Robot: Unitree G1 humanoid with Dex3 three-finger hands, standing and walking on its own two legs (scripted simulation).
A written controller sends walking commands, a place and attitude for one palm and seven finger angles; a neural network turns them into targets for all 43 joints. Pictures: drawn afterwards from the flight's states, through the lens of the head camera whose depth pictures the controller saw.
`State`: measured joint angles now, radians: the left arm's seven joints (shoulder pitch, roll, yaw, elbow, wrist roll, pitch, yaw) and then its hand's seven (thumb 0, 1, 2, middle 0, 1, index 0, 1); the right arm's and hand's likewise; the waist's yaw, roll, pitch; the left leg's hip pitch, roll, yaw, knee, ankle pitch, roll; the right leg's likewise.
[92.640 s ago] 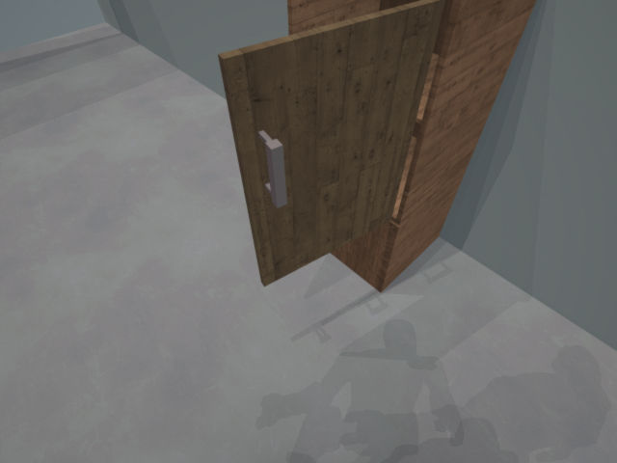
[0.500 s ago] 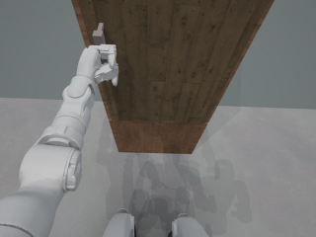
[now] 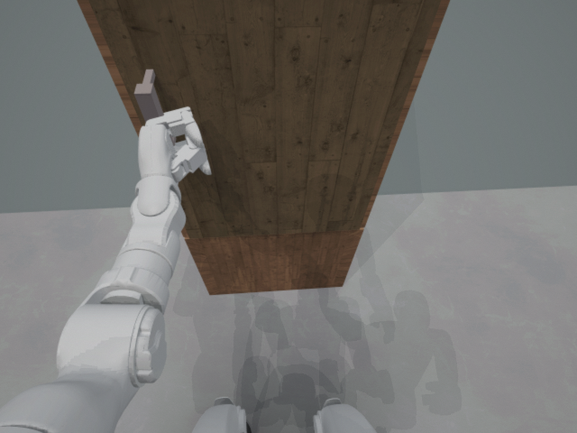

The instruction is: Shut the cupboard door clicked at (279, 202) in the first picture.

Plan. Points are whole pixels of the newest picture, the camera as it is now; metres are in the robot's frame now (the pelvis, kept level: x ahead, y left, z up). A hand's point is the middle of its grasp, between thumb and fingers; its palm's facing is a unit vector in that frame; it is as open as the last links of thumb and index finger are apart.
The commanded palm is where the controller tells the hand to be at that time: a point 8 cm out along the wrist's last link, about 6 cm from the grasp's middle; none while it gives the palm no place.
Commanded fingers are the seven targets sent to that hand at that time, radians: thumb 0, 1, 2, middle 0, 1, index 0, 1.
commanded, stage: pull the fist back off the door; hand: left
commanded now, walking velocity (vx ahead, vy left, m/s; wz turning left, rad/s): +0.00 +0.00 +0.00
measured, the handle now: (160, 119) +0.55 +0.15 +0.11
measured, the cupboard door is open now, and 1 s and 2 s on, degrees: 0 0 0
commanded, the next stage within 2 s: draw the hand back to the body in 0.36 s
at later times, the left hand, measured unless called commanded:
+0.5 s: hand (203, 188) +0.41 +0.08 +0.12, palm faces +0.04 -1.00 -0.01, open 3.1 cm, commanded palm +0.38 +0.14 +0.12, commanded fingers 0.00 0.90 0.90 -1.30 -1.50 -1.30 -1.50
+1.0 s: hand (129, 224) +0.33 +0.14 +0.16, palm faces +0.05 -1.00 -0.03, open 3.1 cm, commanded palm +0.29 +0.20 +0.17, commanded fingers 0.00 0.90 0.90 -1.11 -1.29 -1.11 -1.29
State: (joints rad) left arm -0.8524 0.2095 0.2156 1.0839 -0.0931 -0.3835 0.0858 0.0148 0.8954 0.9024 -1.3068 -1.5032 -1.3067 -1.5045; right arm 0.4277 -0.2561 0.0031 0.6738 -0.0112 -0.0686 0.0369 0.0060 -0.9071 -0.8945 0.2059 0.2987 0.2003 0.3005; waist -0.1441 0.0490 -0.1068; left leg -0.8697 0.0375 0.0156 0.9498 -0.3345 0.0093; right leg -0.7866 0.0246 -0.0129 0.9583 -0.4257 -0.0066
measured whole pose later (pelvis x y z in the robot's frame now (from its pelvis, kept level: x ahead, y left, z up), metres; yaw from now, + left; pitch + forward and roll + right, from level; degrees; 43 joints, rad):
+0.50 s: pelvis +0.05 -0.02 +0.02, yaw +2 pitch +8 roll +0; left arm -0.31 0.07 -0.01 0.47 -0.11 -0.25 0.08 0.02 0.89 0.90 -1.30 -1.50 -1.30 -1.50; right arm 0.21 -0.23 0.00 0.58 0.02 -0.02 0.01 0.01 -0.91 -0.89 0.20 0.30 0.20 0.30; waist -0.01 0.04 -0.10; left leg -0.59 0.02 0.00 0.82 -0.36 -0.01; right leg -0.51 0.01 -0.03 0.84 -0.47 -0.03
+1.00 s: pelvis +0.04 -0.02 +0.04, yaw +2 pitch +1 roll +0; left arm 0.03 0.19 0.10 0.06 -0.24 -0.08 -0.11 0.02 0.89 0.90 -1.28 -1.48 -1.28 -1.48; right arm 0.24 -0.26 0.03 0.58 0.07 -0.03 -0.05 0.01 -0.91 -0.90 0.20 0.30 0.20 0.30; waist 0.01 0.07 -0.07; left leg -0.39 0.02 0.01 0.67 -0.30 -0.01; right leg -0.31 0.01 -0.02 0.69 -0.41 -0.03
